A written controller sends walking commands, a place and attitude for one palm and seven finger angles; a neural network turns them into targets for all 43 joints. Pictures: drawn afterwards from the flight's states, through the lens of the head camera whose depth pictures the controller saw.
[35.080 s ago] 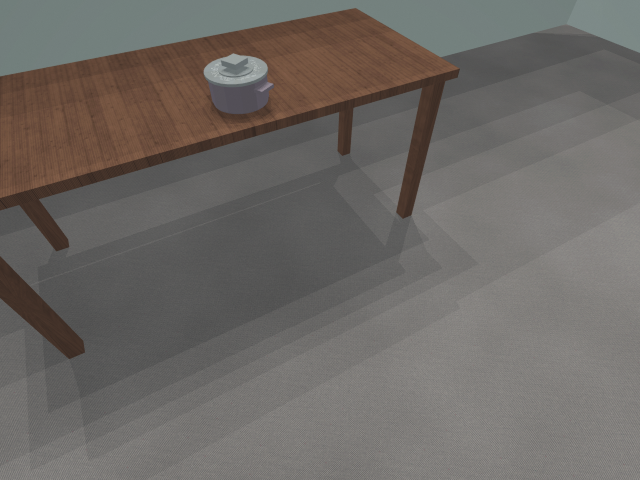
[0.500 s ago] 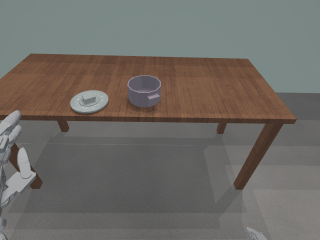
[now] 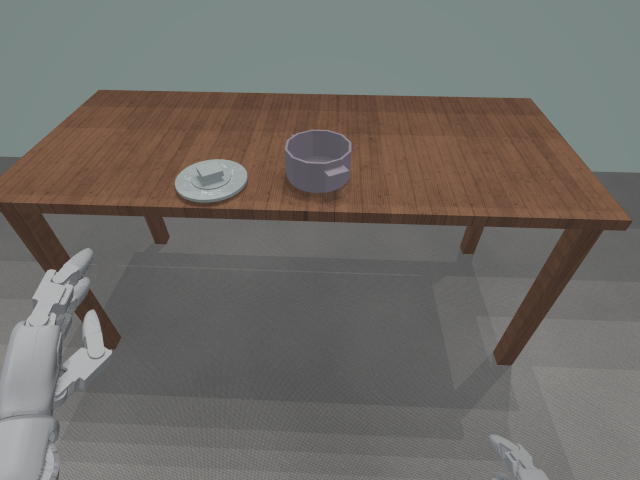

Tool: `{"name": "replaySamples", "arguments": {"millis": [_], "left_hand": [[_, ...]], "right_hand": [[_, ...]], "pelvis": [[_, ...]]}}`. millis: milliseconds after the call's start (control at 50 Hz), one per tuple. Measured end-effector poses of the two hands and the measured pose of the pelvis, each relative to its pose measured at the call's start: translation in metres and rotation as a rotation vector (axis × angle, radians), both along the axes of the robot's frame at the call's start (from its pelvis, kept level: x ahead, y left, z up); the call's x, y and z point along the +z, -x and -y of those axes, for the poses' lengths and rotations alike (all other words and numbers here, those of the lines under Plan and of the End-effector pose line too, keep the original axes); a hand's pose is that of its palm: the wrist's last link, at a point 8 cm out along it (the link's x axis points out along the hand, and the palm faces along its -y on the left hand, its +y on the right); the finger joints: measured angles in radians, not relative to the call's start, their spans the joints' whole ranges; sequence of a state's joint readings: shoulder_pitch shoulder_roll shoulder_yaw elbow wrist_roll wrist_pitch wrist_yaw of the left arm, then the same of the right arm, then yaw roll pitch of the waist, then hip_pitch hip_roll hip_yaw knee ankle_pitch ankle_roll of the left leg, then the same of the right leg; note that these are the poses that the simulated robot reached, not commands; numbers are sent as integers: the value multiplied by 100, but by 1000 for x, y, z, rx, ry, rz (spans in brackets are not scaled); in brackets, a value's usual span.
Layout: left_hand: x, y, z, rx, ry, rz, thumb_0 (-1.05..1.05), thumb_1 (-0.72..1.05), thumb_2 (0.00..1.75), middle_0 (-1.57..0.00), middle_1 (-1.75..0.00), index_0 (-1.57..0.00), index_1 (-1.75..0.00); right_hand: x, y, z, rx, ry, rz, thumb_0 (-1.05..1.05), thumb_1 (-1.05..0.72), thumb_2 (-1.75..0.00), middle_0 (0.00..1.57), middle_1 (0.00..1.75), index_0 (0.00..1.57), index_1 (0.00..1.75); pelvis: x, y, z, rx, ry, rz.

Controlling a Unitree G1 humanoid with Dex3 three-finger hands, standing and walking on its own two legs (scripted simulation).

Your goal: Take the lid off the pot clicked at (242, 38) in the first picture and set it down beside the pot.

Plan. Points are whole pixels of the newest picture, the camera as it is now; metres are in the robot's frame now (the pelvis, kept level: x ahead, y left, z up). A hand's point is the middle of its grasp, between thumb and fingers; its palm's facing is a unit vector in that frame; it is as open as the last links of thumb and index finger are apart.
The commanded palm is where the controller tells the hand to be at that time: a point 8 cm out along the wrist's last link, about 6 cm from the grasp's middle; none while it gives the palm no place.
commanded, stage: let the arm hang, fingers relaxed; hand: left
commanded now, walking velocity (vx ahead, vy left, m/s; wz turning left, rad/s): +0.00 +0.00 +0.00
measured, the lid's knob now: (209, 171) +0.79 +0.31 -0.04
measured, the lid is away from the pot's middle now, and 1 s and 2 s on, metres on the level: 0.26 0.26 0.26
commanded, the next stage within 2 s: look to check the result in 1.08 s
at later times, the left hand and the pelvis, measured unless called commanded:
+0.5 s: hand out of the picture +0.04 +0.20 -0.16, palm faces +0.05 -0.97 -0.25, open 7.2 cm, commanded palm none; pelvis +0.05 -0.01 +0.01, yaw +3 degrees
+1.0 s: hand out of the picture +0.15 +0.17 -0.16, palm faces +0.02 -0.98 -0.21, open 7.3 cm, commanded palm none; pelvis +0.09 -0.01 +0.01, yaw +1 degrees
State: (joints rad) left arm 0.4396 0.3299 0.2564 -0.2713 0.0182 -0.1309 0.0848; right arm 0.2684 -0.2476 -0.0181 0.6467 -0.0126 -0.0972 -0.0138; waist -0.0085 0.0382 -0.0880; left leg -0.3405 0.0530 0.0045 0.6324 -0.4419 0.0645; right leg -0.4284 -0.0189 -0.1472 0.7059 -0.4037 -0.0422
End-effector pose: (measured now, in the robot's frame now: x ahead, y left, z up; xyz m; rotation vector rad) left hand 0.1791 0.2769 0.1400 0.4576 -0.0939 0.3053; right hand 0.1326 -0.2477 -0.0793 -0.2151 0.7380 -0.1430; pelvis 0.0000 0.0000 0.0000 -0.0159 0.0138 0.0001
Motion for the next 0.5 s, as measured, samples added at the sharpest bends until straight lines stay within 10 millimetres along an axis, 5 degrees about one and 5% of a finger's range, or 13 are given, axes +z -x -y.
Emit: {"name": "replaySamples", "arguments": {"millis": [60, 100, 160, 220, 300, 360, 500], "left_hand": [[-97, -14, -5, 38, 112, -387, 0, 90, 90, -20, -30, -20, -30], [-157, -3, 5, 59, 200, -620, 0, 91, 90, -20, -30, -19, -30], [-232, 35, 31, 74, 311, -882, 1, 91, 90, -20, -30, -19, -30], [-277, 88, 58, 89, 431, -1127, 1, 91, 90, -20, -30, -20, -30], [-299, 134, 47, 203, 502, -1289, -1, 98, 90, -21, -30, -20, -30], [-292, 154, 36, 245, 491, -1403, -1, 98, 90, -21, -30, -20, -30], [-267, 142, 25, 290, 435, -1421, 0, 94, 90, -21, -30, -20, -30]], "right_hand": [[-26, 15, 4, -7, -7, -119, 1, -91, -90, 20, 30, 20, 30], [-36, 28, 7, -5, -2, -200, 1, -91, -90, 20, 30, 20, 30], [-50, 45, 16, -19, 13, -309, 1, -91, -90, 20, 30, 20, 30], [-52, 62, 20, -58, 35, -413, 1, -91, -90, 20, 30, 20, 30], [-45, 84, 12, -82, 60, -534, 1, -91, -90, 20, 30, 20, 30], [-37, 95, 3, -88, 53, -601, 1, -91, -90, 20, 30, 20, 30], [-41, 97, -11, -97, -27, -681, 1, -91, -90, 20, 30, 20, 30]], "pelvis": [[-8, 6, -1, 48, -13, -9], [-10, 2, 4, 57, -25, -11], [-19, -4, 12, 57, -42, 2], [-18, -11, 6, 81, 0, 21], [-14, -20, 1, 74, 5, 12], [-2, -28, 1, 61, 8, -4], [10, -48, 7, 54, -10, -21]]}}
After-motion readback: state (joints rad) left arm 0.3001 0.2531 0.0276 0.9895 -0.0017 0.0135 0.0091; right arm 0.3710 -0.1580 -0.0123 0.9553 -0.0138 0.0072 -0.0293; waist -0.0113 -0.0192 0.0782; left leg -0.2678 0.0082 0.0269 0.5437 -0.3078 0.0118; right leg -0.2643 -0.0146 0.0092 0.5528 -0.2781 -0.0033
